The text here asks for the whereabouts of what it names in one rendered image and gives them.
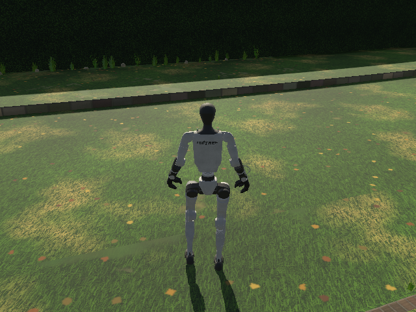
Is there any right robot forearm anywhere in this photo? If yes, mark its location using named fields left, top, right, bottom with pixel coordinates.
left=234, top=157, right=248, bottom=182

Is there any left robot forearm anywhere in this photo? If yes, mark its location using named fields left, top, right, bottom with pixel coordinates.
left=168, top=157, right=181, bottom=179

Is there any robot right upper arm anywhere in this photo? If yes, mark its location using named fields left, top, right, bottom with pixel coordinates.
left=221, top=131, right=240, bottom=167

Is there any robot left hand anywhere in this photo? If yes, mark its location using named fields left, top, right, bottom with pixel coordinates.
left=167, top=177, right=182, bottom=189

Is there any robot left upper arm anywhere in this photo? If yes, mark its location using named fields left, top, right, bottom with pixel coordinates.
left=175, top=131, right=194, bottom=167

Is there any humanoid robot torso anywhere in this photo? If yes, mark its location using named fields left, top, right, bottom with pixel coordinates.
left=192, top=128, right=223, bottom=195

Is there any robot head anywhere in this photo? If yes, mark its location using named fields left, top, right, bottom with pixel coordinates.
left=196, top=103, right=218, bottom=135

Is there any robot right hand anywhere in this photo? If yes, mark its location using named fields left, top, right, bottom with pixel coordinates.
left=235, top=179, right=250, bottom=193

